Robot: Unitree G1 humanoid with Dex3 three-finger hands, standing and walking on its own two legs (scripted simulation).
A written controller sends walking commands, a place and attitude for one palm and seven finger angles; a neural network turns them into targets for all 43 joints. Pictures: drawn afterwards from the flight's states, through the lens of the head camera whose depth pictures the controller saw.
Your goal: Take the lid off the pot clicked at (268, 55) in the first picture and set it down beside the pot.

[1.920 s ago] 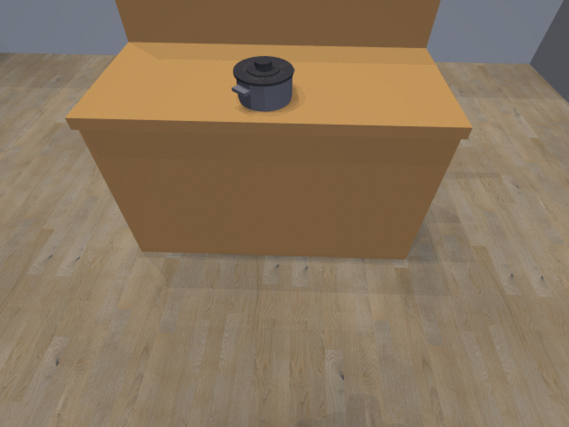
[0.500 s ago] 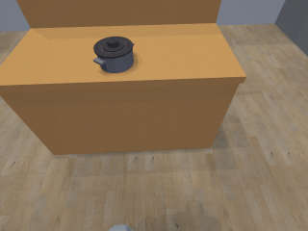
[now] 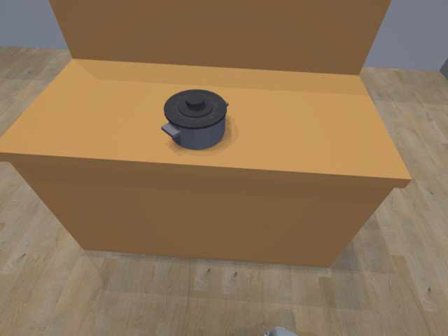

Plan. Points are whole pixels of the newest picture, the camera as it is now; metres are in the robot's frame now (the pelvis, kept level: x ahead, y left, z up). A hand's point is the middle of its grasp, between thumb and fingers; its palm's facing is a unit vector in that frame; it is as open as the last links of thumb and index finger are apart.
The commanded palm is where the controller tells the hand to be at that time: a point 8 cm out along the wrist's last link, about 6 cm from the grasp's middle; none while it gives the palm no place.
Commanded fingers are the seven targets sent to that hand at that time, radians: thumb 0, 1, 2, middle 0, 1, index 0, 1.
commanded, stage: take the last steps up to it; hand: left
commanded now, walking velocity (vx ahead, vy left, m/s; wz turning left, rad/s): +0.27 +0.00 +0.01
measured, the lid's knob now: (195, 100) +0.69 +0.14 +0.03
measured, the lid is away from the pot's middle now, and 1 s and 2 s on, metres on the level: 0.00 0.00 0.00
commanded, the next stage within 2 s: come to a stop and stand still in 0.28 s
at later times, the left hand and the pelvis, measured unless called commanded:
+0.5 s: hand out of the picture +0.14 +0.15 -0.18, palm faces +0.12 -0.98 -0.14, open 7.3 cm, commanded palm none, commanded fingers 0.00 0.90 0.90 -0.20 -0.30 -0.20 -0.30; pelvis +0.17 -0.01 -0.01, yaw +1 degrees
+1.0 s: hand (150, 332) +0.16 +0.16 -0.17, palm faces +0.03 -0.96 -0.26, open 7.4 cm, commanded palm none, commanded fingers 0.00 0.90 0.90 -0.20 -0.30 -0.20 -0.30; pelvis +0.15 -0.03 -0.01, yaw -1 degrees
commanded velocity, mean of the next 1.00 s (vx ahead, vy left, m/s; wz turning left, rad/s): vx -0.02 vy -0.02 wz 0.01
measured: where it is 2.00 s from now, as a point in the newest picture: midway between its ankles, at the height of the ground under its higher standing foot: outside the picture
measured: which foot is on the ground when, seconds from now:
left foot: down 0.00-0.16, up 0.18-0.48, down 0.50-1.00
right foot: up 0.00-0.14, down 0.16-0.52, up 0.54-0.86, down 0.88-1.00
